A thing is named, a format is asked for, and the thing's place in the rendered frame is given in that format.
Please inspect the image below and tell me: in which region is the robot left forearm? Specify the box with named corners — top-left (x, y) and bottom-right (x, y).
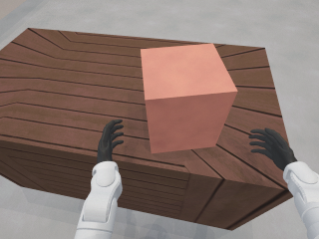
top-left (74, 161), bottom-right (123, 239)

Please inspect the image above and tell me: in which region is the right robot hand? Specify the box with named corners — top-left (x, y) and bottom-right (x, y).
top-left (249, 127), bottom-right (298, 171)

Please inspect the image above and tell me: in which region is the carton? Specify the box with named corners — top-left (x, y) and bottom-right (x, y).
top-left (141, 43), bottom-right (238, 153)

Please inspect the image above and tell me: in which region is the pedestal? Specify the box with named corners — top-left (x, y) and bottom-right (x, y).
top-left (0, 28), bottom-right (294, 231)

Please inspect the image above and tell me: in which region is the robot right forearm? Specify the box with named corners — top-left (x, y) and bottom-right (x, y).
top-left (283, 161), bottom-right (319, 239)

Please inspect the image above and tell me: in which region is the left robot hand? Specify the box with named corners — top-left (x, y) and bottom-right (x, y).
top-left (97, 119), bottom-right (124, 164)

